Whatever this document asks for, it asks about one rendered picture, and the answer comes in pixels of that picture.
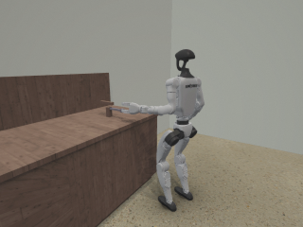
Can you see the robot right forearm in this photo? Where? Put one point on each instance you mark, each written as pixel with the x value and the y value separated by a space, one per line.
pixel 196 110

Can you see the tap lever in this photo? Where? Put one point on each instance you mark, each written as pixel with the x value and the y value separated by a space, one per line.
pixel 116 109

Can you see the robot left thigh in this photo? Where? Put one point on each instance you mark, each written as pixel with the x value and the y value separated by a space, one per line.
pixel 166 142

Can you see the counter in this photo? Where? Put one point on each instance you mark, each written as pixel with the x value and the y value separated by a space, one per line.
pixel 66 159

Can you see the robot left hand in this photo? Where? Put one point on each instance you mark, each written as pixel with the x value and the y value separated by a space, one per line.
pixel 133 108

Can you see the left robot upper arm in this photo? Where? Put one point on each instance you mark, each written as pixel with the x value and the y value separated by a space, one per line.
pixel 172 85

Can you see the right robot upper arm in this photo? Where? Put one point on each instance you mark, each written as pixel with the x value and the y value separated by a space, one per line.
pixel 200 102

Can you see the left robot foot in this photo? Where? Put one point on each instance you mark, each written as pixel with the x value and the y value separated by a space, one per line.
pixel 171 206

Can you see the robot left forearm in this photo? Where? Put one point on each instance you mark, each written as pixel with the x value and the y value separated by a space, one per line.
pixel 143 109

